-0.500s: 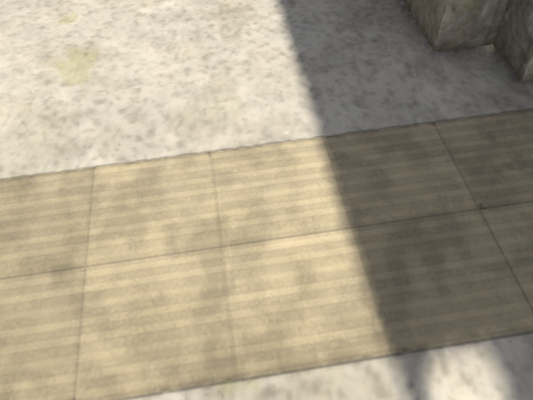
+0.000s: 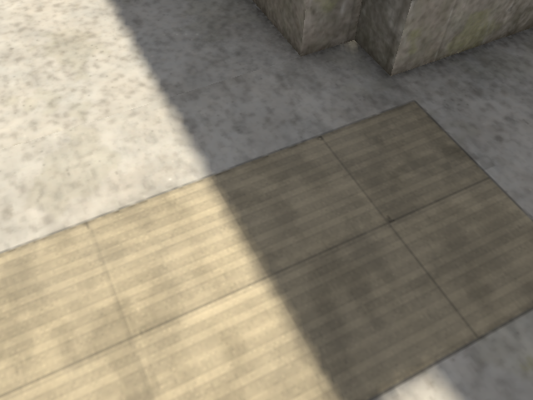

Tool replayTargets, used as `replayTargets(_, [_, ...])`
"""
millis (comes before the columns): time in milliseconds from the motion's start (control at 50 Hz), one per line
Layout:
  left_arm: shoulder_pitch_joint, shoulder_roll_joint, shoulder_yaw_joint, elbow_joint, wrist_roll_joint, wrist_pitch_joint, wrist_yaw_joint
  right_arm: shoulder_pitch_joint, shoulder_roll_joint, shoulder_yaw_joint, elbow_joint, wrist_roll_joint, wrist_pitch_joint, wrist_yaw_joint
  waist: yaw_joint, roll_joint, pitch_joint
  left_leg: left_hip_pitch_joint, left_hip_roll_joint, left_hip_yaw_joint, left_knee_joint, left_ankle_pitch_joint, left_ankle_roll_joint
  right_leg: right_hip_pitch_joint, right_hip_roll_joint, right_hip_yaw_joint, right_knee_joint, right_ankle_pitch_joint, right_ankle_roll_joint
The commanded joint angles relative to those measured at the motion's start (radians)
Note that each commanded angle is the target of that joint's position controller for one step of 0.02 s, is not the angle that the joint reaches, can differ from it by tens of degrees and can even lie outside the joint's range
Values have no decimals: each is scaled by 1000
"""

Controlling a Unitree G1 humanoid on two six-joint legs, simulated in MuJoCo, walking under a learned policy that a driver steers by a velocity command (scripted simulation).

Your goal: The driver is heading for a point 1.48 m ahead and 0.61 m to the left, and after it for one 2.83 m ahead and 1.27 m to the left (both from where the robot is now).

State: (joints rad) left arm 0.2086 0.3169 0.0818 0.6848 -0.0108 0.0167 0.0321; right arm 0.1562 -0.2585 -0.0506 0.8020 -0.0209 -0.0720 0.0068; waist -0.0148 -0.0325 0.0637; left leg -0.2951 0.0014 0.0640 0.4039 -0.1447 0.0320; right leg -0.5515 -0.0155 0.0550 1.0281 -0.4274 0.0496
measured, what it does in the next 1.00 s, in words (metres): steps on the spot, turning left: right foot, then left foot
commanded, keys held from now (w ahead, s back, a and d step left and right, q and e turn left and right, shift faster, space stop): q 0.86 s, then no key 0.14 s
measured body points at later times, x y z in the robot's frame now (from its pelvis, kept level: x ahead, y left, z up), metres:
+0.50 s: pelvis +0.05 +0.02 -0.02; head +0.07 +0.04 +0.43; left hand +0.15 +0.33 -0.12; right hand +0.23 -0.25 -0.11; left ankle +0.04 +0.11 -0.75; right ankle +0.09 -0.14 -0.74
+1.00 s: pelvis +0.07 +0.01 -0.01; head +0.10 +0.02 +0.44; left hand +0.07 +0.33 -0.10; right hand +0.35 -0.17 -0.10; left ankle +0.04 +0.11 -0.74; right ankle +0.14 -0.10 -0.74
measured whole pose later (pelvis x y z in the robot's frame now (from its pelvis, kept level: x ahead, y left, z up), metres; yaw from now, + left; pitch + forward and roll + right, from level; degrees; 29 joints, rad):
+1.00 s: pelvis +0.07 +0.01 -0.01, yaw +29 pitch +2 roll -1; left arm 0.14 0.29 0.08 0.74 0.00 -0.03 0.01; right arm 0.16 -0.32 -0.07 0.65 0.01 0.05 -0.02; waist -0.01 0.03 0.03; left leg -0.32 -0.12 -0.22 0.55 -0.24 0.03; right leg -0.27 0.03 0.07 0.48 -0.22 0.02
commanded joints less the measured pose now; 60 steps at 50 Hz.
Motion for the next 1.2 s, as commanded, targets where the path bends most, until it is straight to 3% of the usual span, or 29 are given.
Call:
replayTargets(20, [100, -20, -15, -35, 19, -6, -4, -72, -125, -23, -40, 15, -8, 6, 55, 149, -206, 60, 220, -134, -104, 642, 203, 203, -29, 2, -235, 156, -4])
replayTargets(100, [26, 31, -2, -44, 18, -8, -8, -51, -177, -29, -10, 40, 9, 18, 43, 149, -177, 58, 197, -173, -64, 395, 168, 328, 20, -36, -487, 304, -23])
replayTargets(140, [3, 74, 10, -59, 25, -10, -2, -21, -164, -22, -1, 49, 17, 15, 44, 132, -145, -4, 162, -212, -25, 164, 100, 436, -9, -5, -625, 411, -70])
replayTargets(160, [17, 131, 22, -77, 37, -8, 9, 1, -130, -10, -10, 30, 16, 15, 33, 57, -181, -63, 113, -197, 53, -10, 44, 527, -135, 99, -604, 585, -116])
replayTargets(180, [12, 176, 33, -89, 39, 5, 21, 69, -87, 0, -9, 16, 12, 20, -6, -101, -203, -176, 15, -115, 167, -291, -10, 604, -277, 181, -582, 710, -202])
replayTargets(200, [13, 147, 31, -71, 33, 11, 17, 62, -82, 4, -20, 33, 20, 11, 13, -212, -208, -191, -8, -42, 260, -339, -38, 530, -328, 242, -644, 564, -272])
replayTargets(240, [9, 123, 30, -73, 36, -1, 18, 9, -165, -31, -30, 45, 48, -3, 58, -197, -148, -281, 1, -60, 561, -459, -63, 488, -344, 263, -685, 584, -303])
replayTargets(260, [-13, 116, 26, -75, 31, -11, 19, 41, -172, -43, -21, 43, 69, -9, 40, -164, -137, -289, 17, -86, 674, -475, -78, 454, -350, 226, -687, 640, -309])
replayTargets(300, [-100, 101, 25, -74, 16, -22, 17, 80, -131, -40, -21, 41, 99, -18, -8, -117, -117, -249, 44, -84, 646, -399, -90, 384, -310, 120, -690, 624, -269])
replayTargets(340, [-139, 100, 29, -66, 18, -20, 16, 64, -99, -32, -39, 39, 109, -15, -10, -120, -123, -167, 45, -46, 543, -320, -93, 338, -271, 36, -684, 607, -246])
replayTargets(420, [-130, 121, 40, -39, 3, -9, 18, 56, -120, -39, -79, 41, 111, 17, -3, -138, -168, -49, 27, 4, 304, -177, -58, 378, -288, -4, -619, 574, -226])
replayTargets(460, [-109, 102, 37, -15, -12, -5, 18, 119, -132, -52, -64, 31, 111, 22, -28, -84, -165, 87, -18, 20, 117, -15, -8, 308, -247, -64, -504, 402, -147])
replayTargets(480, [-50, 60, 29, 1, 7, -3, 13, 118, -205, -72, -78, 23, 108, 11, 2, 113, -132, 169, 88, -168, 13, 224, 47, 168, -161, -166, -305, 181, -54])
replayTargets(500, [-87, 19, 10, -49, 51, -3, 11, 112, -330, -92, -119, 12, 102, -3, 12, 388, -97, 230, 351, -543, -33, 573, 224, -101, -7, -171, -18, -261, 39])
replayTargets(520, [-176, 59, 21, -72, 32, -9, 20, 156, -314, -85, -126, -29, 81, 9, -70, 283, -184, 200, 397, -620, -81, 457, 335, -126, 20, -9, 140, -291, 21])
replayTargets(540, [-186, 87, 30, -66, 10, -8, 25, 117, -289, -78, -129, -25, 63, 11, -45, 201, -150, 189, 343, -545, -82, 341, 297, -147, 0, 23, 185, -207, 0])
replayTargets(580, [-149, 103, 43, -26, 17, 0, 40, 19, -222, -60, -144, 22, 61, -7, -1, 137, -118, 169, 259, -440, -67, 228, 198, -155, -30, 38, 147, -49, -6])
replayTargets(640, [-104, 79, 42, -13, 15, -7, 34, 15, -199, -48, -158, 25, 74, -30, 18, 148, -153, 153, 204, -387, -69, 253, 183, -80, 1, 30, 132, 65, 12])
replayTargets(740, [-134, 51, 28, -22, 12, -21, 25, 42, -217, -59, -172, 31, 87, -46, -6, 155, -150, 204, 182, -427, -61, 158, 186, -62, 21, 45, -112, 109, 42])
replayTargets(820, [-137, 59, 27, -23, 6, -34, 10, 26, -230, -68, -192, 28, 99, -41, -14, 181, -127, 131, 167, -492, -62, 77, 197, 40, 41, 49, -249, 86, 43])
replayTargets(900, [-102, 73, 28, -15, -1, -52, -8, -1, -221, -67, -210, 30, 108, -31, -13, 192, -155, 144, 166, -548, -18, 184, 193, 135, 48, 41, -362, 67, 24])
replayTargets(960, [-44, 61, 25, 1, 3, -64, -25, -28, -196, -54, -215, 43, 118, -34, 29, 180, -166, 118, 122, -536, 46, 223, 143, 298, 42, 8, -621, 248, -13])
replayTargets(980, [-37, 85, 29, 0, 15, -65, -26, -1, -173, -47, -211, 40, 117, -37, 23, 142, -169, 65, 84, -509, 79, 107, 97, 385, -23, 56, -676, 358, -42])
replayTargets(1000, [-45, 141, 34, -19, 35, -61, -21, 44, -126, -32, -211, 18, 111, -35, -14, -43, -185, -27, -15, -390, 240, -147, 37, 466, -202, 234, -710, 516, -112])
replayTargets(1020, [-63, 171, 36, -8, 60, -56, -22, 39, -148, -41, -234, 27, 102, -34, -41, -233, -124, -159, -130, -251, 359, -452, -17, 413, -334, 403, -721, 647, -282])
replayTargets(1040, [-81, 122, 25, -25, 50, -60, -22, 40, -219, -61, -217, 15, 96, -36, -9, -170, -125, -171, -85, -251, 552, -505, -64, 379, -370, 426, -732, 605, -353])
replayTargets(1060, [-93, 113, 22, -26, 37, -61, -19, 35, -244, -76, -202, 25, 97, -35, -6, -123, -111, -192, -82, -249, 652, -459, -81, 381, -322, 365, -721, 563, -328])
replayTargets(1100, [-124, 90, 11, -22, 11, -59, -16, 48, -195, -69, -175, 24, 113, -40, -12, -90, -92, -216, -69, -258, 696, -376, -115, 396, -247, 265, -695, 524, -269])
replayTargets(1200, [-93, 81, 0, 5, 17, -32, -16, -9, -78, -21, -184, 29, 109, -27, 31, -155, -125, -48, -11, -116, 333, -326, -137, 420, -163, 136, -653, 624, -248])
Keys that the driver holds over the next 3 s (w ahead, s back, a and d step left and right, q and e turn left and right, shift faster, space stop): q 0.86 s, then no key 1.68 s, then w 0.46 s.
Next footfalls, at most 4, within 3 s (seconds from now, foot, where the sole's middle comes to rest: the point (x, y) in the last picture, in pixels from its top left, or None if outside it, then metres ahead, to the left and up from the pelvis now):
0.16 right None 0.13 -0.14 -0.78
0.48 left None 0.08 0.12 -0.78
0.98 right None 0.17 -0.08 -0.78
1.30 left None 0.01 0.13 -0.78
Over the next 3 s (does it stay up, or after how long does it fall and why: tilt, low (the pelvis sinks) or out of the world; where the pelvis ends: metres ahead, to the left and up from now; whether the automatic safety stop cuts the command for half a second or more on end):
stays up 0.16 0.05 0.01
